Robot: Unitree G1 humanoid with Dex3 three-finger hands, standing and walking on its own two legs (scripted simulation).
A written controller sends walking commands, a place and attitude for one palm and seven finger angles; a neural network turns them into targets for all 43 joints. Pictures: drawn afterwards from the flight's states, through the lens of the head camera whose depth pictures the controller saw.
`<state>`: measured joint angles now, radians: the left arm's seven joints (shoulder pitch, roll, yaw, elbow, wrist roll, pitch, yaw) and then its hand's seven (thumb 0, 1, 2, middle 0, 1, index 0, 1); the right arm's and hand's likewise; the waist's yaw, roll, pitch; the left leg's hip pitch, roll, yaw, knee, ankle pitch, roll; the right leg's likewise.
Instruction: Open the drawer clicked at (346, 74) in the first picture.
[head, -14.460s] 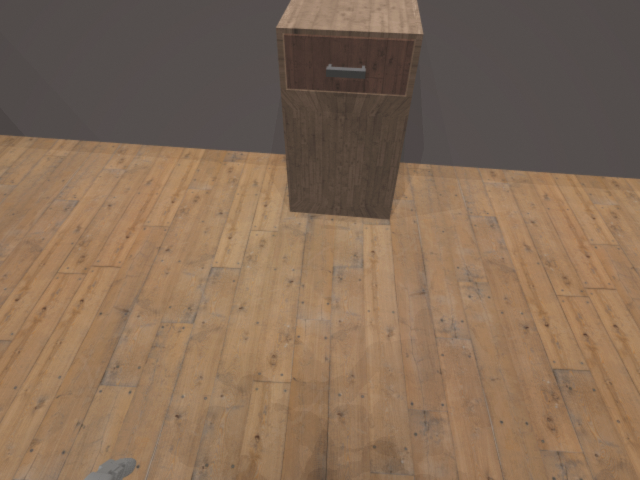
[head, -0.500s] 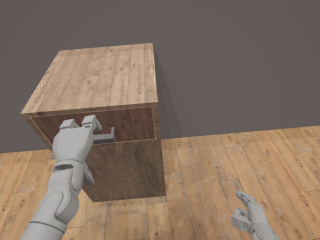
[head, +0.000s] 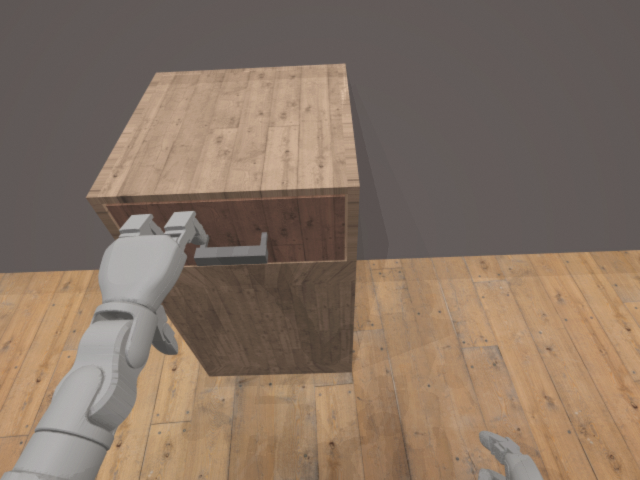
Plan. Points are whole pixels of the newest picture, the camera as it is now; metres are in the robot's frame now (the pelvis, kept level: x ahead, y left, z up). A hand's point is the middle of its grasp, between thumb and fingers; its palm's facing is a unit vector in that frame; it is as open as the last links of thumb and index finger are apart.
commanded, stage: move the hooked fingers above the handle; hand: left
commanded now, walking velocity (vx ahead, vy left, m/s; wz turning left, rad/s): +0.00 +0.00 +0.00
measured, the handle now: (233, 246) +0.50 +0.24 -0.07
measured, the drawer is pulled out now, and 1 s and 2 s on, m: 0.00 0.00 0.00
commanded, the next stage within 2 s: none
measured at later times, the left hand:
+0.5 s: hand (188, 273) +0.35 +0.23 +0.05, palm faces +0.00 -0.03 -1.00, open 13.8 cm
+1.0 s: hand (209, 258) +0.40 +0.24 +0.01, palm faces -0.07 -0.05 -1.00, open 13.8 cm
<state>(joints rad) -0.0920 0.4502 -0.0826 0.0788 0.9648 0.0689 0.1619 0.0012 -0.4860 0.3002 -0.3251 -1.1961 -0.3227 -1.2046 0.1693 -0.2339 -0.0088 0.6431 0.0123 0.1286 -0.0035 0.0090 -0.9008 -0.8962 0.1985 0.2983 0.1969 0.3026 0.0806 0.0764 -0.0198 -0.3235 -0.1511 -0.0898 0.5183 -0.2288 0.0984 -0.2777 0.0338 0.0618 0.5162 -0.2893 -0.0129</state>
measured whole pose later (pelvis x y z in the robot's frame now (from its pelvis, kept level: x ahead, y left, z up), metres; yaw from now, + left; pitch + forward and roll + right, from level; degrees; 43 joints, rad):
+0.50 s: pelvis +0.00 -0.04 +0.00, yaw -1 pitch +5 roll +0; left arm -0.28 0.48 -0.04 0.44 0.98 0.04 0.17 0.00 -0.49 0.30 -0.32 -1.20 -0.32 -1.20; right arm 0.17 -0.24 0.00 0.64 0.03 0.11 -0.05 0.01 -0.90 -0.90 0.20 0.30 0.20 0.30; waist 0.05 0.06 -0.05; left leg -0.39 -0.11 -0.10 0.56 -0.25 0.05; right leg -0.35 0.08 0.05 0.55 -0.29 -0.05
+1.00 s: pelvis +0.03 -0.04 -0.01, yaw -2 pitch +13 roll -1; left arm -0.34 0.50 0.03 0.62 0.99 -0.01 0.21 0.00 -0.48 0.30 -0.32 -1.20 -0.32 -1.20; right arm 0.22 -0.26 -0.05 0.65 0.03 0.13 -0.05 0.01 -0.90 -0.90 0.20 0.30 0.20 0.30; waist 0.00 0.05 -0.12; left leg -0.54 -0.09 -0.08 0.67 -0.34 0.05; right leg -0.49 0.11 0.06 0.63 -0.36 -0.06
